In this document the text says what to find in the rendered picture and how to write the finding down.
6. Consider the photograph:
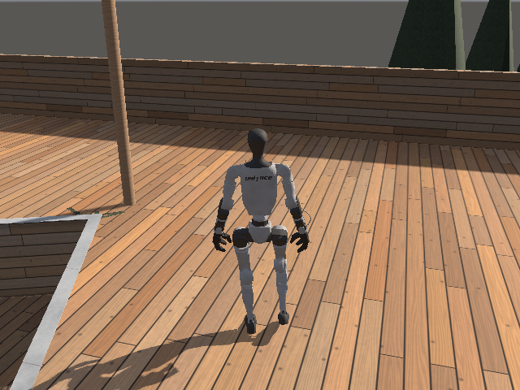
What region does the robot left hand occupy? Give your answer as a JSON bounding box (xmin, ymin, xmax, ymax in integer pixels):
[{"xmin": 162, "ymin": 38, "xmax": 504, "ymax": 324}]
[{"xmin": 212, "ymin": 232, "xmax": 232, "ymax": 252}]

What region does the left robot forearm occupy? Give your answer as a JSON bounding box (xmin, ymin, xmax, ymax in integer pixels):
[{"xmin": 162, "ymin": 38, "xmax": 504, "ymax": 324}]
[{"xmin": 214, "ymin": 198, "xmax": 229, "ymax": 234}]

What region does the robot left foot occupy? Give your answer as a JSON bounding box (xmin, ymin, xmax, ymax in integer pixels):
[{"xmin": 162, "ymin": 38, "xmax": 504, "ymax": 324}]
[{"xmin": 245, "ymin": 314, "xmax": 257, "ymax": 334}]

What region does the right robot upper arm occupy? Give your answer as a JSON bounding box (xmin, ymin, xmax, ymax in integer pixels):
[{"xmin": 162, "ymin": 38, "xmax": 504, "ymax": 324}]
[{"xmin": 275, "ymin": 163, "xmax": 298, "ymax": 209}]

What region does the left robot upper arm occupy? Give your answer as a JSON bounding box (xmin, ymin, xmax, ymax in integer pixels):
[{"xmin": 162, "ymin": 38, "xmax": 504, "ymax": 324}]
[{"xmin": 221, "ymin": 164, "xmax": 241, "ymax": 210}]

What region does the right robot forearm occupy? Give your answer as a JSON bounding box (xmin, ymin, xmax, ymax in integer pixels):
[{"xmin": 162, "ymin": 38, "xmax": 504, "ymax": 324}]
[{"xmin": 290, "ymin": 196, "xmax": 307, "ymax": 234}]

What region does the humanoid robot head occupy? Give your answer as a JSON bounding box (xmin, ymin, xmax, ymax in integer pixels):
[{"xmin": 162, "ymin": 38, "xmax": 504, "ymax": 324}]
[{"xmin": 245, "ymin": 128, "xmax": 272, "ymax": 168}]

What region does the robot right hand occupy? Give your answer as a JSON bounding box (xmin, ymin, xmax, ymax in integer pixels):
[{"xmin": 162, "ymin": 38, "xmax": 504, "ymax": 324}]
[{"xmin": 290, "ymin": 232, "xmax": 310, "ymax": 253}]

